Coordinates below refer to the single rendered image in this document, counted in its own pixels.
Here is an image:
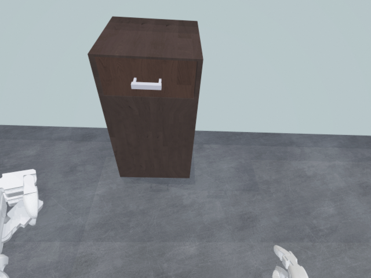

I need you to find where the right robot hand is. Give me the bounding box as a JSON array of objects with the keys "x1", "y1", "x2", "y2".
[{"x1": 272, "y1": 245, "x2": 308, "y2": 278}]

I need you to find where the left robot hand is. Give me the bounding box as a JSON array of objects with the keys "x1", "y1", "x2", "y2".
[{"x1": 0, "y1": 169, "x2": 43, "y2": 254}]

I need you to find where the cabinet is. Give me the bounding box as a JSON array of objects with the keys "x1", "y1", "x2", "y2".
[{"x1": 88, "y1": 16, "x2": 203, "y2": 178}]

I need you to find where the drawer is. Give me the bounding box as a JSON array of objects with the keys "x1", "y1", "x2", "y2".
[{"x1": 95, "y1": 57, "x2": 197, "y2": 98}]

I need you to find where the handle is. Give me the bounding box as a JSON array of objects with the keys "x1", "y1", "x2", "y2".
[{"x1": 131, "y1": 78, "x2": 162, "y2": 90}]

